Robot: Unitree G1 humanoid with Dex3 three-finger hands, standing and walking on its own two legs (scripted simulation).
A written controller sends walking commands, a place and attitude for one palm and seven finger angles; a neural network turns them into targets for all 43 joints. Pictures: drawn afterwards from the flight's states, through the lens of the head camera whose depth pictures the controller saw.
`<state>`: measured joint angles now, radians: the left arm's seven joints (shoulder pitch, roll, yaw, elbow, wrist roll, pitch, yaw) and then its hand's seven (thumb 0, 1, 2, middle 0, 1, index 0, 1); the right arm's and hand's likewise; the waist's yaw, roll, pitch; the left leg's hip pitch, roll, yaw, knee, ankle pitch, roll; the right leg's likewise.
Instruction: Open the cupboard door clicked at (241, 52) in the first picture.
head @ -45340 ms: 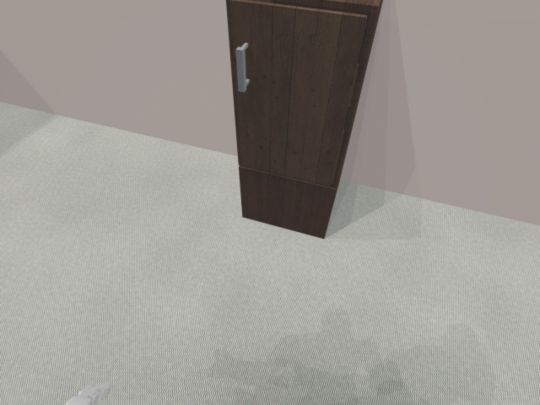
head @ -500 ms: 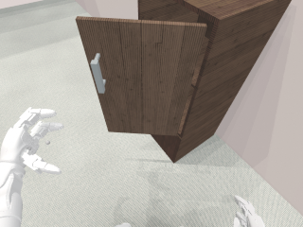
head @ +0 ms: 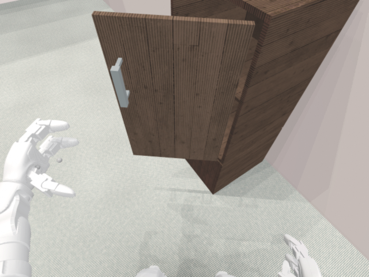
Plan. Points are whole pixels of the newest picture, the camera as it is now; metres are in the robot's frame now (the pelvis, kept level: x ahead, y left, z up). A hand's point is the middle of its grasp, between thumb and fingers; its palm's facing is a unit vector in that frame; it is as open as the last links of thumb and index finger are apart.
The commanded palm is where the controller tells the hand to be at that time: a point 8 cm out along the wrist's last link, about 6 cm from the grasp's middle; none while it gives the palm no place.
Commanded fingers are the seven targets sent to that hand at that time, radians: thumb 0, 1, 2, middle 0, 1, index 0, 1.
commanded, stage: move the hooked fingers beside the handle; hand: left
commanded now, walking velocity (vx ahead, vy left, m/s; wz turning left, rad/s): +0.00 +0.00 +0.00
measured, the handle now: (122, 83) +0.58 +0.22 +0.06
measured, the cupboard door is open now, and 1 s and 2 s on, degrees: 52 52 52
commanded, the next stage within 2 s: none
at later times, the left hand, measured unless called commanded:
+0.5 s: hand (77, 129) +0.40 +0.27 +0.07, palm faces -0.02 -1.00 +0.00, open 14.0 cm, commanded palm +0.38 +0.32 +0.07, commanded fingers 0.00 -0.50 0.30 -0.30 -1.20 -0.30 -1.20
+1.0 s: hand (89, 107) +0.47 +0.27 +0.07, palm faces -0.01 -1.00 -0.01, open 14.0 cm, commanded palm +0.45 +0.32 +0.07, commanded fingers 0.00 -0.50 0.30 -0.30 -1.20 -0.30 -1.20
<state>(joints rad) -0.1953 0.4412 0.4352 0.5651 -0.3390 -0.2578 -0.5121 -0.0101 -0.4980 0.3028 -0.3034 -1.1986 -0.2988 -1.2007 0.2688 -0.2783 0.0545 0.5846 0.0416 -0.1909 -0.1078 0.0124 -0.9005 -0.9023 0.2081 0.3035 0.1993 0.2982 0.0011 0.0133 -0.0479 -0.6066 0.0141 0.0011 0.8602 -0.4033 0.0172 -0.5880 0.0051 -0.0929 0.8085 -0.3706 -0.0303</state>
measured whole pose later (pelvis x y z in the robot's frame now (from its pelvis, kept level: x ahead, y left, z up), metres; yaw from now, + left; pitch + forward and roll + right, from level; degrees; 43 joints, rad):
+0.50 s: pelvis +0.01 +0.01 -0.01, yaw -2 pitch +13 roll -2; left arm -0.46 0.52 0.46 0.84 -0.28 -0.30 -0.52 -0.01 -0.50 0.30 -0.30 -1.20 -0.30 -1.20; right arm 0.35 -0.29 0.04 0.60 0.04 -0.10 -0.08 0.01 -0.90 -0.90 0.21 0.30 0.20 0.30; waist -0.05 0.00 -0.08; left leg -0.70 0.02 0.03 0.89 -0.42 0.03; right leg -0.69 0.01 -0.07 0.83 -0.38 -0.02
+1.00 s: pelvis +0.00 +0.01 -0.02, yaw -2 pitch +17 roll -3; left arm -0.77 0.63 0.49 1.14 -0.17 -0.35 -0.48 -0.01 -0.50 0.30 -0.30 -1.20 -0.30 -1.20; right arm 0.37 -0.29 0.05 0.61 0.02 -0.01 -0.06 0.01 -0.90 -0.90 0.21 0.30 0.20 0.30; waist -0.12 0.00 -0.08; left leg -0.82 0.03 0.03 0.96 -0.44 0.04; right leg -0.81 0.02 -0.07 0.88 -0.38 -0.01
